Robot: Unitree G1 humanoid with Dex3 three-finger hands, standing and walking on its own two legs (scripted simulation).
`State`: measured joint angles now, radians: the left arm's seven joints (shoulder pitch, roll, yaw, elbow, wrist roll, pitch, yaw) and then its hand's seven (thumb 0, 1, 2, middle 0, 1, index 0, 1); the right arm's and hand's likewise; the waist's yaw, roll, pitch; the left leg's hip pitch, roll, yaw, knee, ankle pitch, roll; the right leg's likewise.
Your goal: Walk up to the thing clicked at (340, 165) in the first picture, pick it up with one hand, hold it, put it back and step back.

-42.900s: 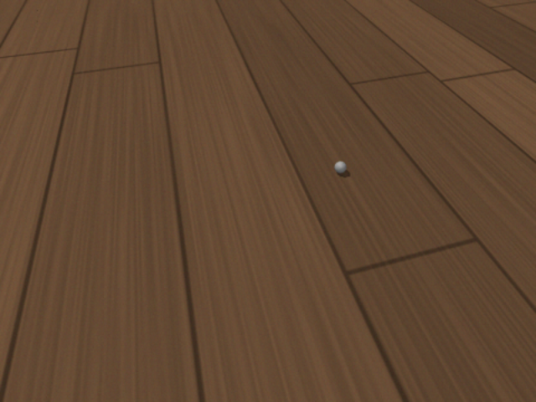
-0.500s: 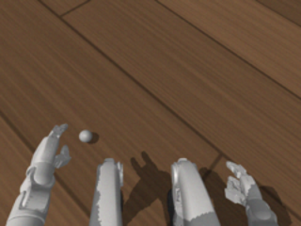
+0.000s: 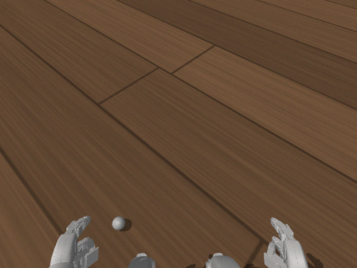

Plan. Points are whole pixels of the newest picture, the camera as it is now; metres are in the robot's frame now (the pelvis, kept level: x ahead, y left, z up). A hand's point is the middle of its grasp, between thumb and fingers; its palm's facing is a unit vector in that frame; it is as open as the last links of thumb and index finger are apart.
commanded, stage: home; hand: left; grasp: from above
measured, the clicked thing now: (118, 223) +0.43 +0.28 -0.66
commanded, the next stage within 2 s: none
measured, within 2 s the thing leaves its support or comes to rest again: neither
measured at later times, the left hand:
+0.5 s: hand (91, 263) +0.17 +0.18 -0.02, palm faces +0.07 -0.98 -0.20, open 7.4 cm
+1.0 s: hand (92, 260) +0.17 +0.18 -0.02, palm faces +0.06 -0.98 -0.20, open 7.4 cm
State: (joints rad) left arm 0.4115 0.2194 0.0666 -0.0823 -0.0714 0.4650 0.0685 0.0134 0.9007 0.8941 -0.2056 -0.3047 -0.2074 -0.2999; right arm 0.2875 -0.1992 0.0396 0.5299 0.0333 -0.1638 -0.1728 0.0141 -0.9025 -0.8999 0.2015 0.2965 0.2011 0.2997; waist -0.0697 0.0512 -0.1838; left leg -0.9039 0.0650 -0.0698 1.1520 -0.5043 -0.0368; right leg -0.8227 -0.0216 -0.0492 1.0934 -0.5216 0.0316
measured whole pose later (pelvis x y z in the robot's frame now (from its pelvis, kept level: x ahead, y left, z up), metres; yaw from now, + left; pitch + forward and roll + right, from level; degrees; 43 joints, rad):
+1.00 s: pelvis +0.01 +0.00 +0.03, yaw +1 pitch +9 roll -2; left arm 0.49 0.21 0.04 -0.13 -0.05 0.46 0.02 0.01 0.90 0.89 -0.20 -0.30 -0.21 -0.30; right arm 0.29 -0.22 0.02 0.55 0.00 -0.26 -0.20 0.02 -0.90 -0.90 0.20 0.30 0.20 0.30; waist -0.04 0.04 -0.15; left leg -0.71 0.06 -0.06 1.01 -0.46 -0.04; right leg -0.63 -0.03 -0.04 0.95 -0.48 0.03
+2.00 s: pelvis +0.01 +0.00 +0.03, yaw +1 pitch +10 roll -2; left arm 0.50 0.22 0.03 -0.14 -0.05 0.46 0.02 0.01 0.90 0.89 -0.20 -0.30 -0.20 -0.30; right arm 0.28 -0.21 0.02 0.54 0.01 -0.24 -0.19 0.02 -0.90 -0.90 0.20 0.30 0.20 0.30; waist -0.04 0.05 -0.15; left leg -0.71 0.06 -0.06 1.01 -0.47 -0.03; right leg -0.64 -0.03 -0.04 0.96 -0.49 0.03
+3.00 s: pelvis +0.00 +0.00 +0.08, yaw +3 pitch -4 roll -1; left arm 0.21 0.29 0.04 1.07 0.04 0.01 0.03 0.01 0.90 0.89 -0.21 -0.30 -0.21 -0.30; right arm 0.15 -0.28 -0.03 1.06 -0.03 0.01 -0.02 0.01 -0.90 -0.90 0.20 0.30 0.20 0.30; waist 0.02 0.02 0.07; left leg -0.22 0.02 -0.05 0.51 -0.22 -0.03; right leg -0.15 -0.06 -0.06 0.48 -0.26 0.04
